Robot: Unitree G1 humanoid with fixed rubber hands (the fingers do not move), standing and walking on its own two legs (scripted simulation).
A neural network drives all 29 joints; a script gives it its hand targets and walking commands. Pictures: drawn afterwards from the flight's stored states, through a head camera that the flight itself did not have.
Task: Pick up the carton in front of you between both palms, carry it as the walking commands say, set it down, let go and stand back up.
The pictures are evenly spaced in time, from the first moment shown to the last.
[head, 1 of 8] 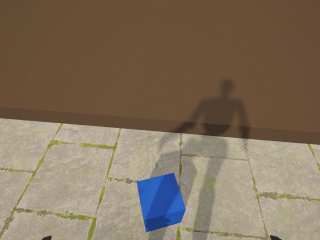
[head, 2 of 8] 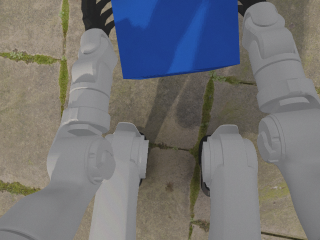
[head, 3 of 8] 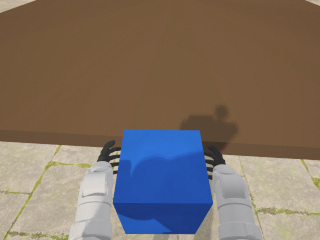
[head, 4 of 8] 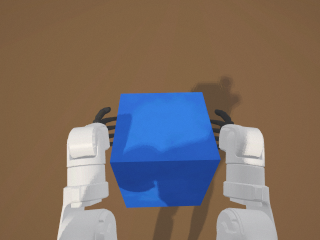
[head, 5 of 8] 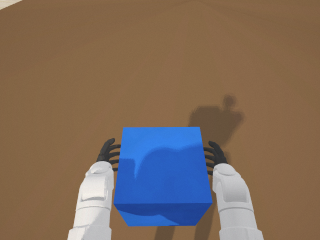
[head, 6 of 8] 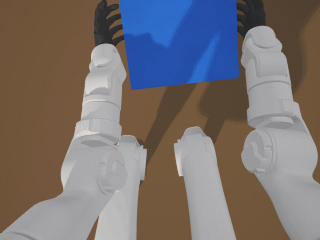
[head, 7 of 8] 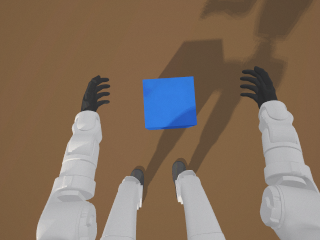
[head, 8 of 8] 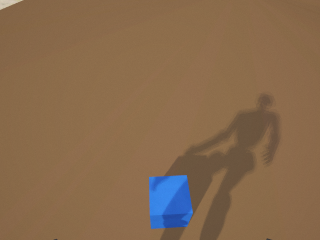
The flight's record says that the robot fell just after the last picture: no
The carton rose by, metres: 0.92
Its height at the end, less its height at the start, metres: +0.15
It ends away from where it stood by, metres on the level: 2.17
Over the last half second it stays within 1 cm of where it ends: yes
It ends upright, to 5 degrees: yes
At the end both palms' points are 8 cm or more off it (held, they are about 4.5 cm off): yes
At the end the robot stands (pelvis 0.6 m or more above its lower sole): yes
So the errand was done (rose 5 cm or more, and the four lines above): yes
